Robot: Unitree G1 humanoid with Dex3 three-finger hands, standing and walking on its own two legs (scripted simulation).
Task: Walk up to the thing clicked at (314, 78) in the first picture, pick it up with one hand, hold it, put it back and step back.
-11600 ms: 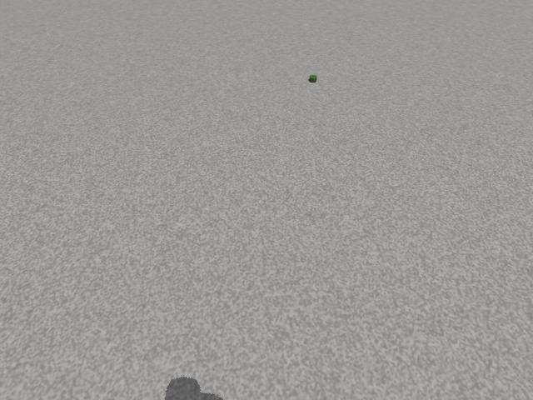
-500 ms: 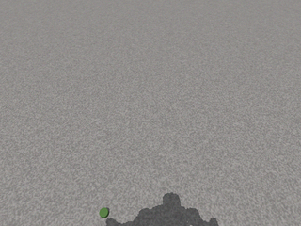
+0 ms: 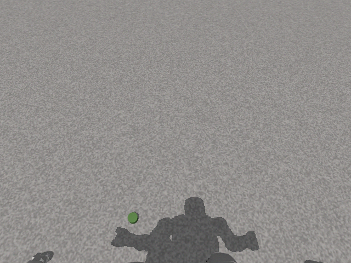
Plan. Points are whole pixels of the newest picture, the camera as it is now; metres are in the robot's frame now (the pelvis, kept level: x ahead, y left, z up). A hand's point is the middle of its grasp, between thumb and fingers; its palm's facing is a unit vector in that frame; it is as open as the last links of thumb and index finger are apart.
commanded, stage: walk up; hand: left
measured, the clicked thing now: (132, 218) +0.37 +0.22 -0.75
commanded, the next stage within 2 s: stand in 1.82 s
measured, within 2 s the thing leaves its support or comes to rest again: neither
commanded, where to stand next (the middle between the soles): +0.03 -0.02 m, yaw -3 degrees
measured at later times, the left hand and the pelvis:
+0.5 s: hand out of the picture +0.11 +0.26 -0.14, palm faces -0.10 -0.93 -0.34, open 7.4 cm; pelvis -0.01 +0.01 +0.01, yaw -4 degrees
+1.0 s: hand out of the picture +0.13 +0.23 -0.14, palm faces -0.11 -0.94 -0.33, open 7.4 cm; pelvis +0.01 -0.01 +0.01, yaw -6 degrees
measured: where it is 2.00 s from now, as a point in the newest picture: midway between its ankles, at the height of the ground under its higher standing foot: outside the picture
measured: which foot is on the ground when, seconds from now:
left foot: down 0.00-1.00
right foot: up 0.00-0.28, down 0.30-1.00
